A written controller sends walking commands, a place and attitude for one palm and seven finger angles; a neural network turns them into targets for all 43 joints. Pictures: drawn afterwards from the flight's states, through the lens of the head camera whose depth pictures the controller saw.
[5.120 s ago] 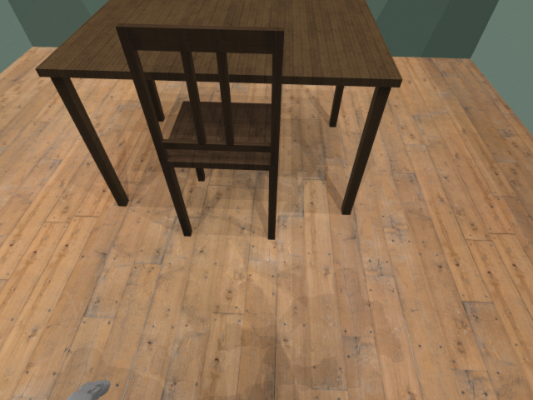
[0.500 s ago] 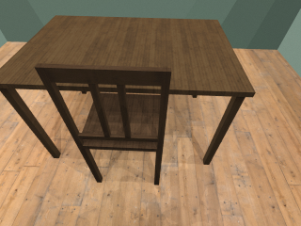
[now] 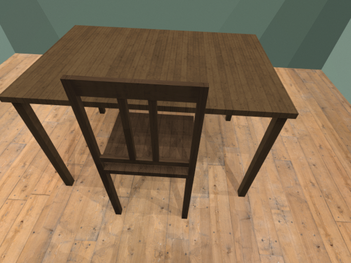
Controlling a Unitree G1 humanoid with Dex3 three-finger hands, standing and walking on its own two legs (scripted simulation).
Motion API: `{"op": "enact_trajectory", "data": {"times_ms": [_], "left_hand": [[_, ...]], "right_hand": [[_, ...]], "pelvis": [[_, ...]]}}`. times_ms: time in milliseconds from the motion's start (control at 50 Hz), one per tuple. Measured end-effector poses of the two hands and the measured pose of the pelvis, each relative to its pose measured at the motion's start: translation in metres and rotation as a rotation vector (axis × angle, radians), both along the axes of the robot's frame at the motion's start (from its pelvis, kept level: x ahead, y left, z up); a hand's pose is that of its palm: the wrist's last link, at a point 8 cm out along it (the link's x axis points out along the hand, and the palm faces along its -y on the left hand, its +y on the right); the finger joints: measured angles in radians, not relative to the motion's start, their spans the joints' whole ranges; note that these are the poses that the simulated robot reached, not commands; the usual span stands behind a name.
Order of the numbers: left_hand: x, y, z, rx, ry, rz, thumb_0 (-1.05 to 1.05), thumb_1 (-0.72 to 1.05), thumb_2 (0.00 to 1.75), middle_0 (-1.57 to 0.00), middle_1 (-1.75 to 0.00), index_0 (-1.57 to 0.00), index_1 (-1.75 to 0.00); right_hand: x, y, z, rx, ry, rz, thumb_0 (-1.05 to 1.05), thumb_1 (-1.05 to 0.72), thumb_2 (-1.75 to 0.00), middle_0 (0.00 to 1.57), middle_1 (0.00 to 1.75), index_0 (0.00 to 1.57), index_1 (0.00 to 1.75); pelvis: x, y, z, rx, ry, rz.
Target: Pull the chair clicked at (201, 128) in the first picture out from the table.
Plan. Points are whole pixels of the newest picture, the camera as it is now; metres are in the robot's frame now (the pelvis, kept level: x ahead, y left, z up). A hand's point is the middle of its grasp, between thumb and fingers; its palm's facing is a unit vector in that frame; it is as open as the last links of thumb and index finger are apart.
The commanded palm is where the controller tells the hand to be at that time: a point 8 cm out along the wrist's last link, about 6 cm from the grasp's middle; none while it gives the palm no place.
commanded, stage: look again from close up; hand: left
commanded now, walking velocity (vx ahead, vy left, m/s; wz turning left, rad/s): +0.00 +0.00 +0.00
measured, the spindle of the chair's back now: (128, 131) +0.55 +0.20 -0.07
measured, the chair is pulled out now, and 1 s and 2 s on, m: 0.00 0.00 0.00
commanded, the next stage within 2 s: none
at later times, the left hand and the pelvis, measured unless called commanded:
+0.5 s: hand out of the picture -0.05 +0.17 -0.18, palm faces +0.05 -0.99 -0.13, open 7.4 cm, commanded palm none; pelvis -0.01 +0.02 +0.00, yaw +0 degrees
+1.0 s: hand out of the picture -0.03 +0.17 -0.18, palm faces +0.04 -0.99 -0.14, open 7.4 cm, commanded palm none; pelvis +0.00 +0.02 +0.00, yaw +0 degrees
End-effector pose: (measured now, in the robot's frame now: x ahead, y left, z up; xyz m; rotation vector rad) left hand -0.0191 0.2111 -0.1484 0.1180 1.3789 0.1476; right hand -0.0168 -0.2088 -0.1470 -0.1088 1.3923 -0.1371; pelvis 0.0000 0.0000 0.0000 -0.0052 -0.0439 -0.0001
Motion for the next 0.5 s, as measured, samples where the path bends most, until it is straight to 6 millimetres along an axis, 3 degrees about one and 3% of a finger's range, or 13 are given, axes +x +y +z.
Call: {"op": "enact_trajectory", "data": {"times_ms": [240, 500], "left_hand": [[-0.030, 0.003, -0.003, -0.026, 0.055, 0.013, 0.01, 0.91, 0.90, -0.19, -0.30, -0.20, -0.30], [-0.039, 0.007, -0.004, -0.040, 0.070, 0.025, 0.01, 0.91, 0.90, -0.19, -0.30, -0.20, -0.30]], "right_hand": [[-0.031, 0.018, 0.001, 0.009, 0.056, -0.020, 0.00, -0.91, -0.90, 0.20, 0.30, 0.20, 0.30], [-0.024, 0.027, 0.002, 0.001, 0.036, -0.014, 0.00, -0.91, -0.90, 0.20, 0.30, 0.20, 0.30]], "pelvis": [[-0.011, 0.013, 0.000, -0.002, 0.009, 0.000], [-0.014, 0.023, -0.001, -0.001, 0.015, 0.002]]}}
